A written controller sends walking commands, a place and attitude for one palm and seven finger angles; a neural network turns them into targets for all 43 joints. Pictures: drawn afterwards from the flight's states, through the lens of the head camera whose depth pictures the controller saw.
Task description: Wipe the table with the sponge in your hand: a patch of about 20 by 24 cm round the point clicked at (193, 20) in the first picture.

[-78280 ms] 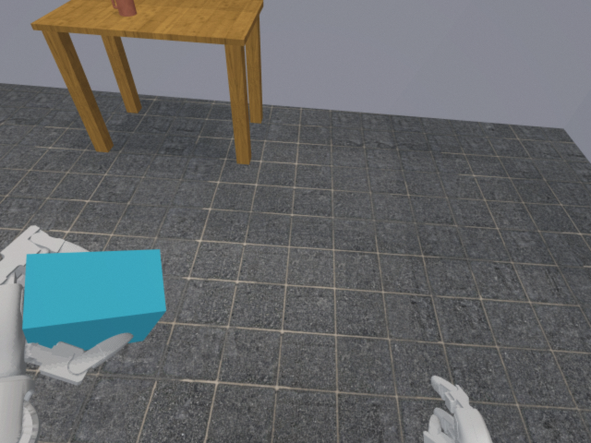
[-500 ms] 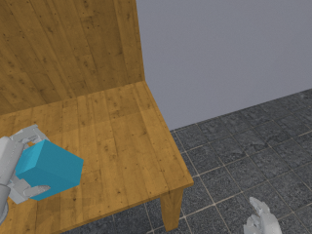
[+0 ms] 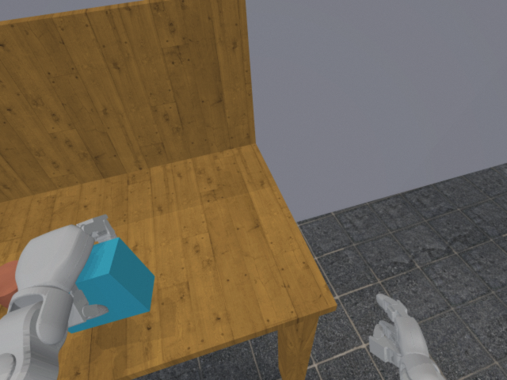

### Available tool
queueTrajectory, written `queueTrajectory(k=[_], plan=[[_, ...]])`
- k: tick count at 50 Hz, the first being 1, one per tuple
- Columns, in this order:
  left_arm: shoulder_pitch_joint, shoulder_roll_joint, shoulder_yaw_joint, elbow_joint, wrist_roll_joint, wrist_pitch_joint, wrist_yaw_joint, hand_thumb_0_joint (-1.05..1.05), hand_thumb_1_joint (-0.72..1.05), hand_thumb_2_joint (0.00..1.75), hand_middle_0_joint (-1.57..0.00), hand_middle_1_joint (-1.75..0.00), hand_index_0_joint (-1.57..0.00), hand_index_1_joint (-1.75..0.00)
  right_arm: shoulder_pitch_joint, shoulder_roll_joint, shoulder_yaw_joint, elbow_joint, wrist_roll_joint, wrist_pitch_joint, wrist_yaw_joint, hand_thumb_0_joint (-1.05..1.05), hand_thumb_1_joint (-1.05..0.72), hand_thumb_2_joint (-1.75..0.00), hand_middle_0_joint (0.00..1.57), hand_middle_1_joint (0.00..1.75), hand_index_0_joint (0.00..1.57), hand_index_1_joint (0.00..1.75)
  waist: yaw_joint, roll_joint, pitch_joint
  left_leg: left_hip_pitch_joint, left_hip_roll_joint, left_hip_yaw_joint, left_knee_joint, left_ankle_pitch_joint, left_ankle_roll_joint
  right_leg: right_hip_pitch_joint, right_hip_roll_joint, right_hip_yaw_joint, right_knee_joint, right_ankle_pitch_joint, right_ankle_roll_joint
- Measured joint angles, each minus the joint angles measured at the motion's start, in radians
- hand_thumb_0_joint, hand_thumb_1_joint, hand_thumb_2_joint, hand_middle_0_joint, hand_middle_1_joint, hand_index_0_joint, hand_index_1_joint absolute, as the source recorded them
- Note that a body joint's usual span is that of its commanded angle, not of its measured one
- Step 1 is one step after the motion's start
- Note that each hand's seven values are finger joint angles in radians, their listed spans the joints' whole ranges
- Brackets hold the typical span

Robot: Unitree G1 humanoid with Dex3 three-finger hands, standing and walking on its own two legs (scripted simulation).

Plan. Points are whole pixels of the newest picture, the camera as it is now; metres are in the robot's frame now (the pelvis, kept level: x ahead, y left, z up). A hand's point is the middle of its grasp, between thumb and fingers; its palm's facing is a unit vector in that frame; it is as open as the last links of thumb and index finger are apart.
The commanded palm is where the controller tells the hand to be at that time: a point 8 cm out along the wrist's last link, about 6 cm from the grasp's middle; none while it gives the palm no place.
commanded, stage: turn the palm down, sponge in hand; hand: left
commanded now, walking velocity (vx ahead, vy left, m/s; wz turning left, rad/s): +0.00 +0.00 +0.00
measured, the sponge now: (101, 292) +0.21 +0.28 +0.05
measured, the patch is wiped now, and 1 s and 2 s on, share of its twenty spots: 0.00 0.00 0.00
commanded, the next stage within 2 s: move the sponge above the wiping area in 0.72 s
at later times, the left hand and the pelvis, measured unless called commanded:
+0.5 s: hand (83, 268) +0.22 +0.29 +0.10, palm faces +0.00 -0.08 -1.00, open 10.6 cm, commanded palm +0.19 +0.28 +0.16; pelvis +0.00 +0.00 +0.01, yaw +0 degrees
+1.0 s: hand (94, 271) +0.22 +0.27 +0.09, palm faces +0.00 -0.10 -1.00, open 10.6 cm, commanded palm +0.19 +0.27 +0.15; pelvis +0.00 -0.01 +0.01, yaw -1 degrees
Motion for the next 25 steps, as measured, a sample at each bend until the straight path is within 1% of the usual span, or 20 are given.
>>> queueTrajectory(k=[2, 7, 13, 17, 19, 25], plan=[[-0.011, -0.001, -0.011, 0.013, 0.026, 0.0, 0.005, 0.0, -0.57, 1.03, -0.7, -1.33, -0.72, -1.32, -0.01, 0.0, 0.0, 0.012, -0.002, 0.004, 0.004, 0.01, -0.9, -0.9, 0.2, 0.3, 0.21, 0.3, 0.005, -0.002, 0.005, 0.009, -0.001, 0.0, -0.011, 0.006, 0.001, 0.009, -0.001, 0.001, -0.012, 0.006, 0.001], [-0.052, -0.01, -0.032, 0.051, 0.084, 0.033, 0.013, 0.0, -0.57, 1.03, -0.7, -1.33, -0.72, -1.32, -0.033, -0.003, -0.001, 0.035, -0.003, 0.014, 0.015, 0.01, -0.9, -0.9, 0.2, 0.3, 0.21, 0.3, 0.013, 0.001, 0.014, 0.03, -0.005, -0.001, -0.037, 0.019, 0.004, 0.032, -0.004, 0.0, -0.039, 0.02, 0.003], [-0.085, -0.02, -0.064, 0.08, 0.141, 0.075, -0.007, 0.0, -0.57, 1.03, -0.7, -1.33, -0.72, -1.32, -0.055, -0.006, 0.001, 0.049, -0.004, 0.025, 0.032, 0.01, -0.9, -0.9, 0.2, 0.3, 0.21, 0.3, 0.019, 0.012, 0.019, 0.054, -0.011, -0.001, -0.067, 0.033, 0.008, 0.052, -0.009, 0.001, -0.061, 0.03, 0.005], [-0.102, -0.024, -0.086, 0.099, 0.177, 0.083, -0.022, 0.0, -0.57, 1.03, -0.7, -1.33, -0.72, -1.32, -0.068, -0.006, 0.002, 0.056, -0.005, 0.03, 0.044, 0.01, -0.9, -0.9, 0.2, 0.3, 0.2, 0.3, 0.024, 0.02, 0.021, 0.065, -0.013, -0.001, -0.082, 0.041, 0.008, 0.06, -0.011, 0.001, -0.07, 0.033, 0.005], [-0.106, -0.026, -0.091, 0.104, 0.185, 0.085, -0.026, 0.0, -0.57, 1.03, -0.7, -1.33, -0.72, -1.32, -0.073, -0.005, 0.003, 0.059, -0.005, 0.032, 0.048, 0.01, -0.9, -0.9, 0.2, 0.3, 0.2, 0.3, 0.025, 0.023, 0.022, 0.069, -0.013, 0.0, -0.087, 0.043, 0.007, 0.063, -0.01, 0.002, -0.073, 0.035, 0.004], [-0.105, -0.031, -0.09, 0.103, 0.188, 0.077, -0.032, 0.0, -0.57, 1.03, -0.7, -1.33, -0.72, -1.32, -0.08, -0.001, 0.003, 0.065, -0.006, 0.03, 0.051, 0.01, -0.9, -0.9, 0.2, 0.3, 0.21, 0.3, 0.031, 0.025, 0.024, 0.081, -0.008, -0.001, -0.098, 0.046, 0.003, 0.075, -0.005, 0.002, -0.085, 0.039, 0.0]])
